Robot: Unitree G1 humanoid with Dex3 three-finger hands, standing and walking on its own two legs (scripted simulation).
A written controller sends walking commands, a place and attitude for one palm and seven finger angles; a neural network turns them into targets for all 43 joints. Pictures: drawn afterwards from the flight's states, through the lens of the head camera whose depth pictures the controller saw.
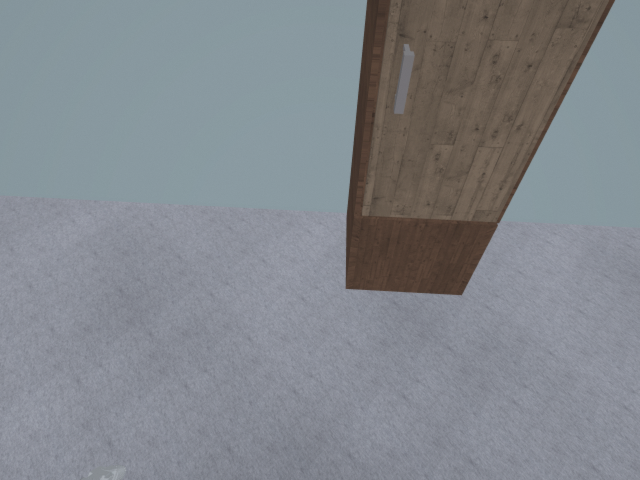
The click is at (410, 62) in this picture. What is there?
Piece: cupboard door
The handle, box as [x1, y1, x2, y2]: [394, 44, 414, 113]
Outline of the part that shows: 408,44 404,44 403,46 403,56 397,91 395,94 394,113 403,112 414,56 413,51 409,50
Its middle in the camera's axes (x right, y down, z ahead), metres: +0.17 -0.34 +0.82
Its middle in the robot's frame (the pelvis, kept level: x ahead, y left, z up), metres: +0.86 -0.12 +0.09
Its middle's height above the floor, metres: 0.87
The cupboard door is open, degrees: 0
